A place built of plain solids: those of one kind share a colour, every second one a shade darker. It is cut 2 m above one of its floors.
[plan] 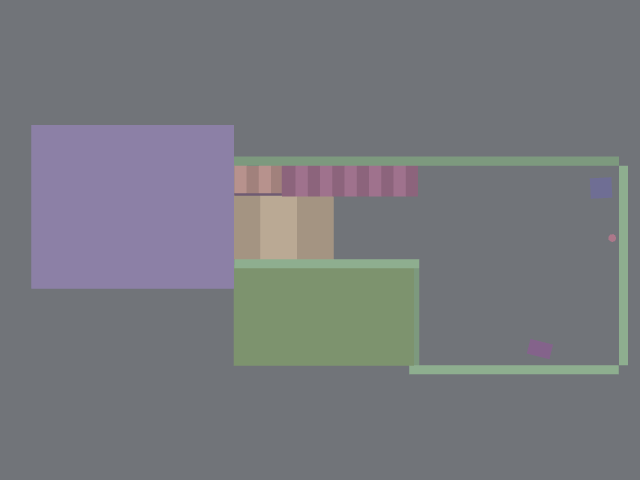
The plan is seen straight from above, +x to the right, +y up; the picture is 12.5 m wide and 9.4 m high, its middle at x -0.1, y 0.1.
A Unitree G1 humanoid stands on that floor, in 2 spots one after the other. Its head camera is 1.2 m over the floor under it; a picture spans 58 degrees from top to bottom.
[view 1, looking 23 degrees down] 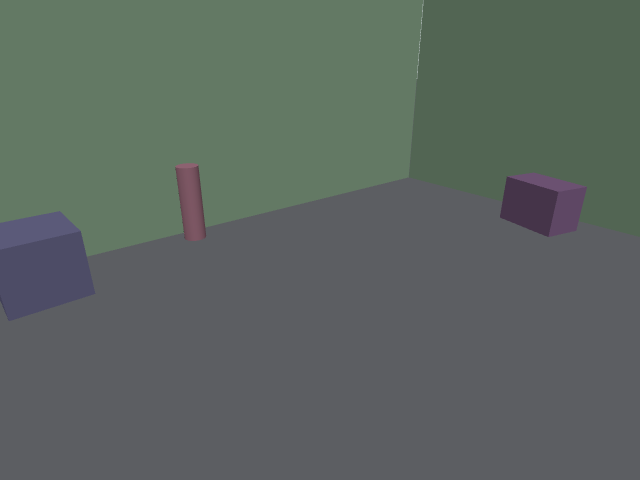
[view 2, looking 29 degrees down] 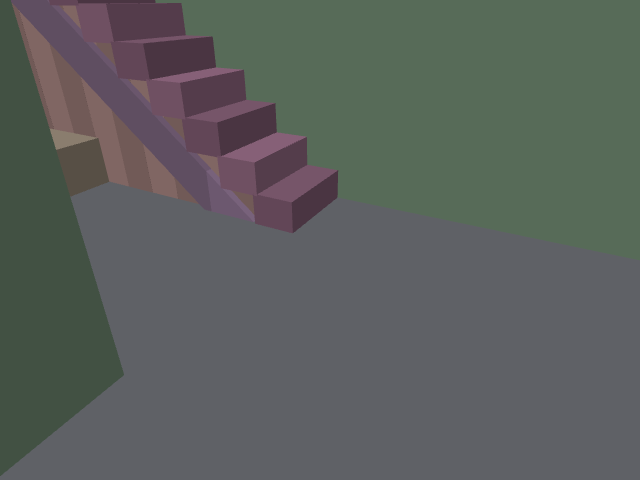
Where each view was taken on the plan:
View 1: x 2.82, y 1.25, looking -39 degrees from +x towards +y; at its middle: ground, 3.07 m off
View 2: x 3.01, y -0.95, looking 118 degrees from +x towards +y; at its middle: ground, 2.48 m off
